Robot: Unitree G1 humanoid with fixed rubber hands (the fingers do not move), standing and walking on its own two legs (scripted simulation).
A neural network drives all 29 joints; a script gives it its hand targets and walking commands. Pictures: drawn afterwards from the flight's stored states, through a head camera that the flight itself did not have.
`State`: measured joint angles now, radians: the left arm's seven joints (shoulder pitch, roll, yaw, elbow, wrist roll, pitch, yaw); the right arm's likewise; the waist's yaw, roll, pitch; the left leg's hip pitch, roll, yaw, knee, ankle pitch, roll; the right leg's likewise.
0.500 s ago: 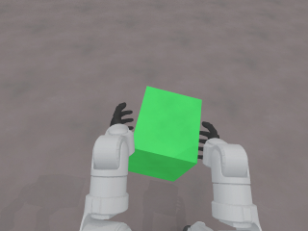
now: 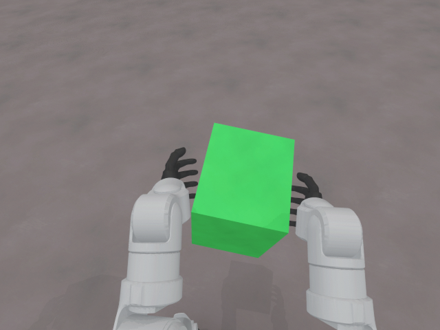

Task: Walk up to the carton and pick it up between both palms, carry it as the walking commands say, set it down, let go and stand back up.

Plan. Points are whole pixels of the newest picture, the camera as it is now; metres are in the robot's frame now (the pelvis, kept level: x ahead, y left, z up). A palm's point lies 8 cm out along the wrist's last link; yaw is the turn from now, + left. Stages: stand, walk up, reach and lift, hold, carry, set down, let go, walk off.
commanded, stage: carry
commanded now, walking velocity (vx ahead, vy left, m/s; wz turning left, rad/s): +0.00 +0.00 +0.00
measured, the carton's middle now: (238, 196) +0.38 -0.01 +0.01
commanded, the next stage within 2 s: none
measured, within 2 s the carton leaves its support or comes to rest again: neither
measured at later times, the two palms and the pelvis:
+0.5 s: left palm (153, 115) +0.57 +0.18 +0.09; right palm (251, 113) +0.58 -0.05 +0.08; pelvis +0.25 +0.01 +0.01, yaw +6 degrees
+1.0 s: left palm (204, 78) +0.69 +0.07 +0.12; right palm (292, 96) +0.66 -0.16 +0.08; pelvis +0.36 -0.04 -0.01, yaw +3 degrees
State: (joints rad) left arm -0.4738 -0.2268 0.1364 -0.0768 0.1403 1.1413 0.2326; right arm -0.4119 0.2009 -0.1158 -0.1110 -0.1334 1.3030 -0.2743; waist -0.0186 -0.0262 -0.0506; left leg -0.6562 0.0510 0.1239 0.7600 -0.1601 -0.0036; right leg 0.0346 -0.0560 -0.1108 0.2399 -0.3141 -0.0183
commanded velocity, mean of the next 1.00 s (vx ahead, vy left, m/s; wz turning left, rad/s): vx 0.00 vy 0.00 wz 0.00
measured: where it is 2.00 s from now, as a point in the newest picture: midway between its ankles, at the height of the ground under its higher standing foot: (242, 304)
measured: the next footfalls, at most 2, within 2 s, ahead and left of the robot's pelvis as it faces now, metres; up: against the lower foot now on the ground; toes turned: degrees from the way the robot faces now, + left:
left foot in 0.10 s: +0.27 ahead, +0.09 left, +0.00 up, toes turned +11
right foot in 0.66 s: +0.39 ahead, -0.13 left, +0.00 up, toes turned +0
